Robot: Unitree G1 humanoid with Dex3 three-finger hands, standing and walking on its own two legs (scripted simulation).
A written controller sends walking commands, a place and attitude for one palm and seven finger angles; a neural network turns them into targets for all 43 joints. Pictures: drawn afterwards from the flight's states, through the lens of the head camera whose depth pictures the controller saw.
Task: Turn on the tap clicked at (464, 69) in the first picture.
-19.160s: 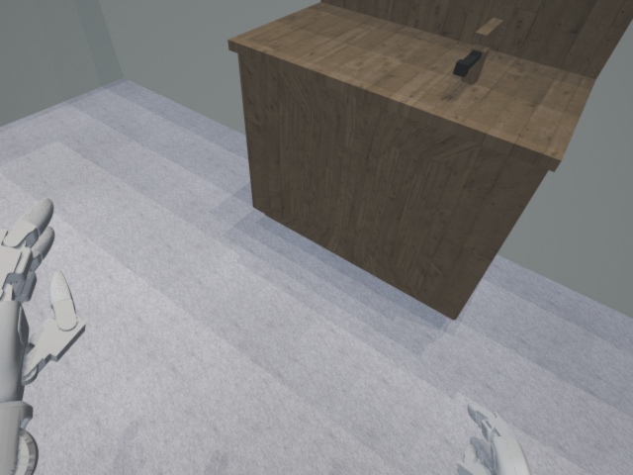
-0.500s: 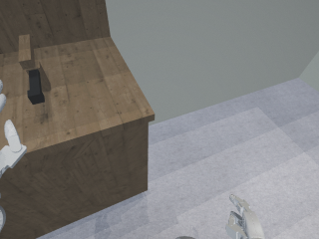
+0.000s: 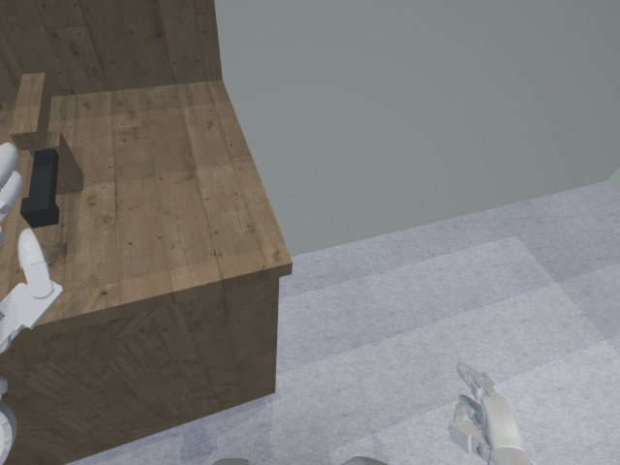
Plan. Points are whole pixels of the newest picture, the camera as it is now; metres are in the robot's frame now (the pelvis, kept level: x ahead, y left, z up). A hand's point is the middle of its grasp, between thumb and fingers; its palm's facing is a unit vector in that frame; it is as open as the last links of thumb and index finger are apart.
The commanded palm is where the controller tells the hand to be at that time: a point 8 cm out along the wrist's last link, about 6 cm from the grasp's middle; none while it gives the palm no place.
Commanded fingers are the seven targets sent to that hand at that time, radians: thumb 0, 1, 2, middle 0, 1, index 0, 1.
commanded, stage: come to a stop and stand still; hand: left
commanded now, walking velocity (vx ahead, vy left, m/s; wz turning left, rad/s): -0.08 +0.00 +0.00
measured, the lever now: (40, 211) +0.35 +0.36 +0.11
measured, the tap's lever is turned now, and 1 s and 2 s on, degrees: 0 0 0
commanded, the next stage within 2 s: look again from close up in 1.28 s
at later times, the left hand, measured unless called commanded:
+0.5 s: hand out of the picture +0.25 +0.30 +0.21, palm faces +0.48 -0.79 -0.39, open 7.4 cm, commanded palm +0.16 +0.29 +0.19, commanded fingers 0.00 0.90 0.90 -0.20 -0.30 -0.20 -0.30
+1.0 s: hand (62, 230) +0.27 +0.26 +0.19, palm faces +0.37 -0.88 -0.30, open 7.4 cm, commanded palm +0.21 +0.31 +0.19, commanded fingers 0.00 0.90 0.90 -0.20 -0.30 -0.20 -0.30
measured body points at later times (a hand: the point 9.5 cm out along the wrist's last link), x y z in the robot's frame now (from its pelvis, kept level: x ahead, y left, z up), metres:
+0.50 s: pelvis -0.01 +0.01 +0.01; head +0.02 +0.03 +0.46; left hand +0.22 +0.34 +0.23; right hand +0.15 -0.21 -0.07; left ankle +0.03 +0.12 -0.72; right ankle +0.06 -0.10 -0.72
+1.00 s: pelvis +0.04 +0.03 +0.02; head +0.06 +0.05 +0.47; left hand +0.25 +0.31 +0.20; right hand +0.23 -0.18 -0.04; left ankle +0.03 +0.12 -0.72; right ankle +0.06 -0.10 -0.72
